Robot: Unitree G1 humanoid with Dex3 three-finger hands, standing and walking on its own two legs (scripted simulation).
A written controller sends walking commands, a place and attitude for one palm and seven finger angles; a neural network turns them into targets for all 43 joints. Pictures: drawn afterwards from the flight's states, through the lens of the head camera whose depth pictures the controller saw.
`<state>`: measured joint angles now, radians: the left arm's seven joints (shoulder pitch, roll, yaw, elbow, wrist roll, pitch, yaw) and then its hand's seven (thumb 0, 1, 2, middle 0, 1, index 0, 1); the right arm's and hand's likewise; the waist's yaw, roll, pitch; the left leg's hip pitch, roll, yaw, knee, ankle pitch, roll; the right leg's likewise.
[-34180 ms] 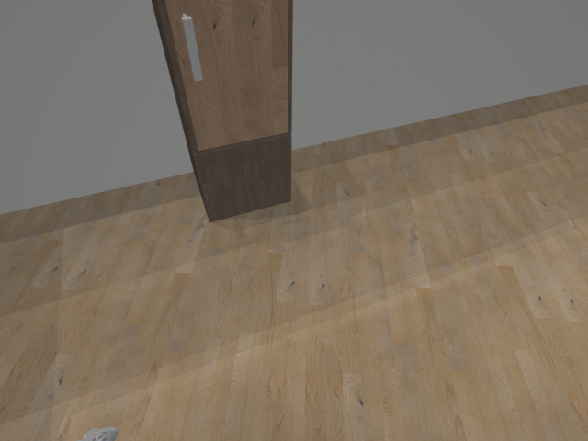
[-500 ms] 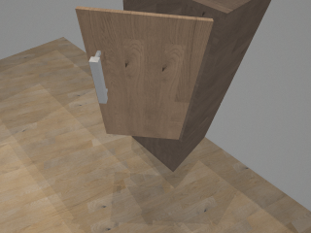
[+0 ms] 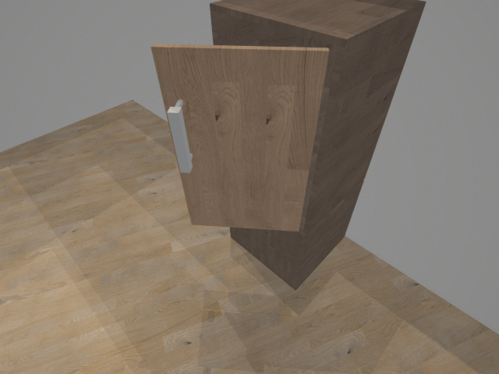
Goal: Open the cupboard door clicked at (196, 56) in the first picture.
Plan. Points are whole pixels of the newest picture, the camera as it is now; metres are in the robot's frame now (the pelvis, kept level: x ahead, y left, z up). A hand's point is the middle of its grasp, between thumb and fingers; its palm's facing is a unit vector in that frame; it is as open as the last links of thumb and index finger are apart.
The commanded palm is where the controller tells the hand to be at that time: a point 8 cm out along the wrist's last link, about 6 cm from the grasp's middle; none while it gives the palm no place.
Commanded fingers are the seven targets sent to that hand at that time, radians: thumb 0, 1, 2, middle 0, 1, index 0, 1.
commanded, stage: come to a stop and stand still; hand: left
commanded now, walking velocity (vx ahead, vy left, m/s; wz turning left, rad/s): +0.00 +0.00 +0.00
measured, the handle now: (183, 137) +0.63 +0.21 +0.05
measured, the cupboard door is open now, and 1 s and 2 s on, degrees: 39 39 39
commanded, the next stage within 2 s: look again from close up in 1.08 s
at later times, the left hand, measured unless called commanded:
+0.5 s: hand out of the picture -0.01 +0.20 -0.16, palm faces +0.02 -0.97 -0.24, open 7.4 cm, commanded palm none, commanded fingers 0.00 0.90 0.90 -0.20 -0.30 -0.20 -0.30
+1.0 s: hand out of the picture -0.04 +0.21 -0.16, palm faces -0.06 -0.96 -0.28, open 7.4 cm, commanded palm none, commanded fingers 0.00 0.90 0.90 -0.20 -0.30 -0.20 -0.30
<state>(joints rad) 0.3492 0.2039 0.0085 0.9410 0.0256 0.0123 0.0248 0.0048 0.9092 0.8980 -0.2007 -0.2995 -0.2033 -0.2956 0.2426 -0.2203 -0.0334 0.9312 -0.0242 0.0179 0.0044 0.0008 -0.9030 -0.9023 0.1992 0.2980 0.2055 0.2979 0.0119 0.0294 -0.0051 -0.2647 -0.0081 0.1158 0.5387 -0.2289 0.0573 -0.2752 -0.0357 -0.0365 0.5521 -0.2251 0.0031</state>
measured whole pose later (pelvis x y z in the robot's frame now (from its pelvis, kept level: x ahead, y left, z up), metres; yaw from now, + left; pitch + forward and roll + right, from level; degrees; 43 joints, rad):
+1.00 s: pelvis -0.07 +0.01 +0.01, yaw -3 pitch -1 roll +0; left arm 0.28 0.22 0.01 1.07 0.01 0.00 0.03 0.00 0.91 0.90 -0.20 -0.30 -0.20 -0.30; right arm 0.19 -0.24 -0.03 1.06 -0.01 -0.01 -0.01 0.00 -0.90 -0.90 0.20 0.30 0.21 0.30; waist -0.01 0.03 0.05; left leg -0.25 -0.01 0.10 0.39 -0.12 0.05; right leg -0.09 -0.01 0.00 0.41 -0.29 0.01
